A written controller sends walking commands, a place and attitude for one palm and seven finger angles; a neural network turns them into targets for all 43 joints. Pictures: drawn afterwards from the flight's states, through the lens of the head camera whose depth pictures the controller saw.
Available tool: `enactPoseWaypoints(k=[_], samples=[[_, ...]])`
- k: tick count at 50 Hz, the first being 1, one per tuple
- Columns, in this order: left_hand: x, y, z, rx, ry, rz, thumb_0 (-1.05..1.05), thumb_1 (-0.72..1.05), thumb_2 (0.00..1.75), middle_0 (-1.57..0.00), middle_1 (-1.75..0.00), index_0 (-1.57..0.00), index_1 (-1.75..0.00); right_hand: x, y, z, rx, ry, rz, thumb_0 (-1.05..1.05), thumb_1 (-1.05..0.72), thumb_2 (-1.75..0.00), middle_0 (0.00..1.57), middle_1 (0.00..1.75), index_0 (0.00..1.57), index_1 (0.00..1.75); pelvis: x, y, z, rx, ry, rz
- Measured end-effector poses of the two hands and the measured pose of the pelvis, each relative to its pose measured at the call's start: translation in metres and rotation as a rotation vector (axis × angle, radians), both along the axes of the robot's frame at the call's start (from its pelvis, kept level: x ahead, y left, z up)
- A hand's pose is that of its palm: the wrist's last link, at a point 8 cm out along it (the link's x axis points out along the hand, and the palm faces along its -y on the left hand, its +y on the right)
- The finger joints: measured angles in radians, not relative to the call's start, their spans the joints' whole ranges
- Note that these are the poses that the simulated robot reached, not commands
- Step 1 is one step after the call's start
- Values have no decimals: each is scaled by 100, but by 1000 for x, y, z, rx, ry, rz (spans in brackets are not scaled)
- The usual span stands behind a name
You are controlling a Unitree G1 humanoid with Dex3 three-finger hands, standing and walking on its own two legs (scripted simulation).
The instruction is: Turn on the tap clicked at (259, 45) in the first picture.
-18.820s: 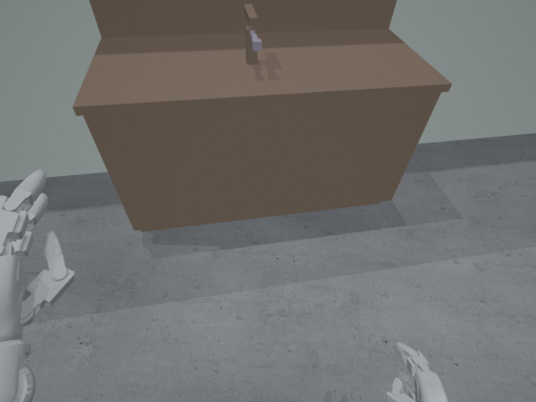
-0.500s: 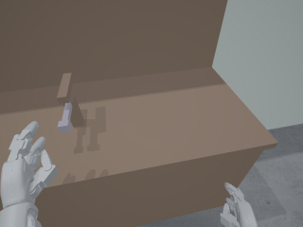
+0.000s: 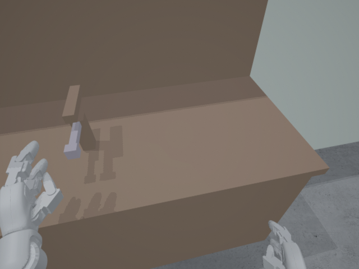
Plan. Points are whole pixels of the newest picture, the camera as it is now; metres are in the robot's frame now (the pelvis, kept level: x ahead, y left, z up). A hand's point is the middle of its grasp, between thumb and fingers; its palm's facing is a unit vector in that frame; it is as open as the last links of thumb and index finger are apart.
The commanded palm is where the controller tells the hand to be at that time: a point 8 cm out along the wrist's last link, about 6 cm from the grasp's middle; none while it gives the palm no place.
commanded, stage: reach beside the lever's end, fingers flat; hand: left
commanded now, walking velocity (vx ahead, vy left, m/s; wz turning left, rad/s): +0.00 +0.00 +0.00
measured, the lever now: (72, 151) +0.34 +0.31 +0.08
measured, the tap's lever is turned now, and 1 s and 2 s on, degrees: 0 0 0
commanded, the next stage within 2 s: push the lever round in 1.78 s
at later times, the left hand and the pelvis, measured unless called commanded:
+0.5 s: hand (58, 181) +0.24 +0.28 +0.11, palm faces +0.53 -0.84 -0.11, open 7.5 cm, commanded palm +0.19 +0.32 +0.11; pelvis +0.00 +0.01 +0.00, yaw -1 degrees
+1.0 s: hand (57, 169) +0.28 +0.31 +0.10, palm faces +0.54 -0.84 -0.09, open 7.7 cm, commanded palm +0.23 +0.34 +0.09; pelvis -0.01 +0.01 +0.00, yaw -1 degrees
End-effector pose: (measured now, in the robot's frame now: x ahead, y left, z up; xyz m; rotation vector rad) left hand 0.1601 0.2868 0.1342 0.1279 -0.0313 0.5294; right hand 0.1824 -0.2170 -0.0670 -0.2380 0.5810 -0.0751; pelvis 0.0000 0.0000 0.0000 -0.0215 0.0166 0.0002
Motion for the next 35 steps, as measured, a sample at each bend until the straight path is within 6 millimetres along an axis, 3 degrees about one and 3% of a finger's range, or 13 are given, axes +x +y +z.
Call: enactPoseWaypoints(k=[19, 35], samples=[[28, 14, -13, -11, 6, 13, 2, 90, 90, -19, -27, -20, -28, -11, 0, -4, -7, 47, -30, 1, -91, -90, 20, 30, 20, 30, -1, 7, 1, -2, 15, -12], [47, 39, -24, -23, -1, 35, 2, 90, 90, -18, -23, -18, -24, -19, -2, -10, -20, 86, -47, 1, -91, -90, 20, 30, 20, 30, -7, 10, -1, -9, 29, -11]])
